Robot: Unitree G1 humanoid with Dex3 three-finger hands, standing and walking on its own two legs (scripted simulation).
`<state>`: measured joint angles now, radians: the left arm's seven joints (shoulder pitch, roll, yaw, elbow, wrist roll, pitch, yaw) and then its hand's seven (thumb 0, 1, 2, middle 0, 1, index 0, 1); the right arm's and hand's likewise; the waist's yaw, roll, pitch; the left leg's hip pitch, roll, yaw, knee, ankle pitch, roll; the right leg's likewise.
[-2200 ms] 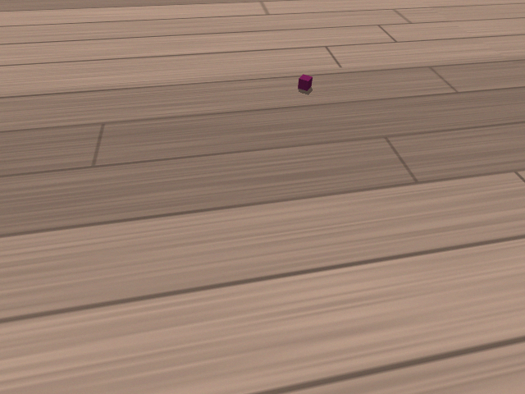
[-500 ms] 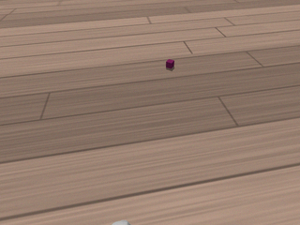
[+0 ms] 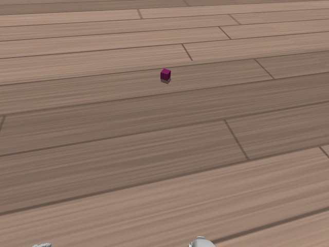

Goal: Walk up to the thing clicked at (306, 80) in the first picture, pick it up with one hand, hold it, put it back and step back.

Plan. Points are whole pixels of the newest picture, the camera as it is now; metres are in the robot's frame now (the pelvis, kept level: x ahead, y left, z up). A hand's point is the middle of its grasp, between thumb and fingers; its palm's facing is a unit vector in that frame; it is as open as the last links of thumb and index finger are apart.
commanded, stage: walk up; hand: left
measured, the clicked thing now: (165, 74) +1.81 -0.03 -0.73
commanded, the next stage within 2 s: none
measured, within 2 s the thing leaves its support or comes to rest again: neither
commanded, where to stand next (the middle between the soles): +1.44 -0.29 m, yaw +4 degrees
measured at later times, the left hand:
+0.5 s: hand (102, 193) +0.31 +0.19 -0.14, palm faces +0.04 -0.94 -0.35, open 7.4 cm
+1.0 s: hand (134, 102) +0.72 +0.13 -0.13, palm faces -0.07 -0.93 -0.36, open 7.4 cm
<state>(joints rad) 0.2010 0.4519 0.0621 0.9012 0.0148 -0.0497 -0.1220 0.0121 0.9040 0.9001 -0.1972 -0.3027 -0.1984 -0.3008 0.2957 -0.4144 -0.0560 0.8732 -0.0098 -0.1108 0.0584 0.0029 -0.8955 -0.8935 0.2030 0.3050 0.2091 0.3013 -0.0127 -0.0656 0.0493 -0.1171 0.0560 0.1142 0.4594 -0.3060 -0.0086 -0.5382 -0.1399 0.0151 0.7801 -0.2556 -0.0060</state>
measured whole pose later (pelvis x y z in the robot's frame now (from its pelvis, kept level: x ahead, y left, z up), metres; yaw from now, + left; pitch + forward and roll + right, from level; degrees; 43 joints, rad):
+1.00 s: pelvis +0.60 -0.15 -0.01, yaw +0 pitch -1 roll +2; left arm 0.16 0.45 0.08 0.89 0.02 -0.04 -0.12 0.01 0.90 0.90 -0.20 -0.30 -0.20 -0.30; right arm 0.36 -0.44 -0.06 0.90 -0.01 -0.09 0.04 0.00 -0.89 -0.89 0.20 0.31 0.21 0.30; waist -0.04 -0.04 0.04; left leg -0.04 0.09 0.09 0.50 -0.43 -0.06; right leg -0.46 -0.12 -0.04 0.57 -0.12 -0.02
